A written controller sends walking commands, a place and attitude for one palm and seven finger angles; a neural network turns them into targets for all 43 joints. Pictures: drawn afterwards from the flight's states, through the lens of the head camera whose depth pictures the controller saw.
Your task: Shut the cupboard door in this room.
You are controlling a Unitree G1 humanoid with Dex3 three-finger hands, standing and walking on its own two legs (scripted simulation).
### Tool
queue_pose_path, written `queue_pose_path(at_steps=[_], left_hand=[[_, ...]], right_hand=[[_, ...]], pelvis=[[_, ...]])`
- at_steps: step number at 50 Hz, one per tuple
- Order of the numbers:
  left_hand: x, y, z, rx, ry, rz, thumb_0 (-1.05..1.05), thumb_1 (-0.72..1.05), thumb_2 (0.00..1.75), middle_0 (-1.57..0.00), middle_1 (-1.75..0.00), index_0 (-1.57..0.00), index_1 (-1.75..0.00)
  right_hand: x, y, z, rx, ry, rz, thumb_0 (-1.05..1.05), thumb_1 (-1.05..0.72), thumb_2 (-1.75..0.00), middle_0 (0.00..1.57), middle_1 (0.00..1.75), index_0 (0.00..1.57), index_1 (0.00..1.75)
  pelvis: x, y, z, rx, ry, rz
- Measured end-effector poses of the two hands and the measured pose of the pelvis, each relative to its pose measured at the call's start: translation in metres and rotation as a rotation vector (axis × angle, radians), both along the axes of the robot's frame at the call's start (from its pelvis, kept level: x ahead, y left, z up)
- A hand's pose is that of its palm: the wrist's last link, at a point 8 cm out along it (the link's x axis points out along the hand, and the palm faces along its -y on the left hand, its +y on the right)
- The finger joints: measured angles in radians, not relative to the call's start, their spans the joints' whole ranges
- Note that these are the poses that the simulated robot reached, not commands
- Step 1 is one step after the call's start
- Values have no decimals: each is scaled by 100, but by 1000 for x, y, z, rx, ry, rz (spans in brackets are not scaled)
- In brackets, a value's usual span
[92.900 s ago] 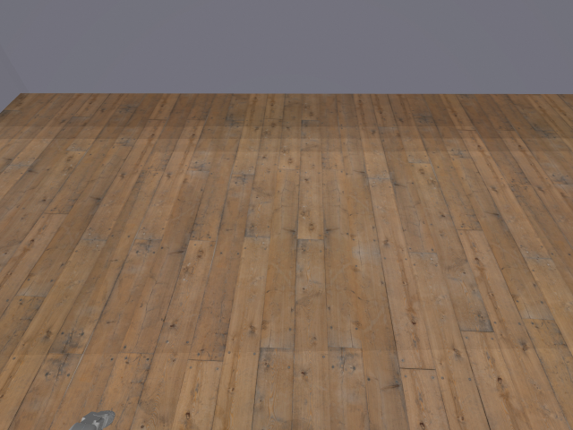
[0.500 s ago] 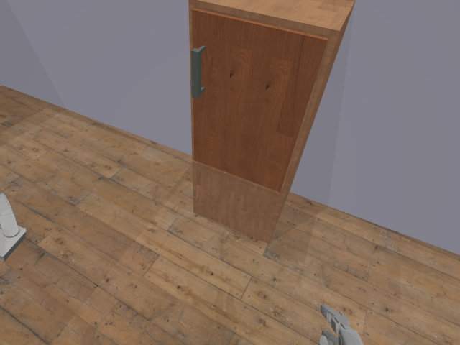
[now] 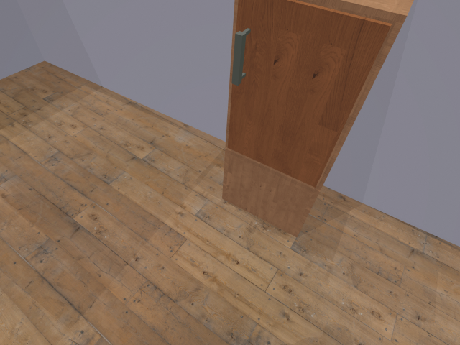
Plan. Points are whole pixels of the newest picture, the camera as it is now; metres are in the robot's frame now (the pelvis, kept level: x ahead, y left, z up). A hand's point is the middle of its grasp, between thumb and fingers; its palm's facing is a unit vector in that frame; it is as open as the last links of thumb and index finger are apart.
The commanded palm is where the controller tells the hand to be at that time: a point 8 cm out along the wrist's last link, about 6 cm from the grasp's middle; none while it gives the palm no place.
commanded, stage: let the arm hang, fingers relaxed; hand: left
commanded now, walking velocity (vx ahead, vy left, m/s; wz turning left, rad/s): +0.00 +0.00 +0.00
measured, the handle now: (241, 57) +0.88 +0.00 +0.08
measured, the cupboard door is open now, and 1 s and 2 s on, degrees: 0 0 0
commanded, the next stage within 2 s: look to check the result in 0.80 s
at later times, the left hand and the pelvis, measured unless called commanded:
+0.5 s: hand out of the picture -0.07 +0.21 -0.16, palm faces +0.01 -0.98 -0.20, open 7.4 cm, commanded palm none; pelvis -0.01 +0.03 +0.01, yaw -2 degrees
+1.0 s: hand out of the picture -0.05 +0.19 -0.16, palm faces +0.00 -0.98 -0.20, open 7.4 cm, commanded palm none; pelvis -0.02 +0.01 +0.01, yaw -2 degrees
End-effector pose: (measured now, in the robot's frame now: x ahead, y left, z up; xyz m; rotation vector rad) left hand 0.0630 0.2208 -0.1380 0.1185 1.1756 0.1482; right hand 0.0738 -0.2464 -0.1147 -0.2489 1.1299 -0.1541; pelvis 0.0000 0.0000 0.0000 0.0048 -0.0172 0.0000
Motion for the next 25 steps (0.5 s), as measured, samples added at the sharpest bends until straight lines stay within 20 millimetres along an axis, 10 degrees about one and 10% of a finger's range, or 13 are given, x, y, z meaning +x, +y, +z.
queue_pose_path(at_steps=[13,25], left_hand=[[-125,41,9,40,369,39,-1,94,90,-20,-30,-20,-30],[-136,34,8,21,367,26,0,91,90,-20,-30,-20,-30]], right_hand=[[-76,42,-15,61,241,-86,0,-92,-90,20,30,20,30],[-111,58,-20,98,286,-131,0,-91,-90,20,30,20,30]], pelvis=[[-5,24,13,-9,-10,-16],[-14,31,13,-2,-26,-28]])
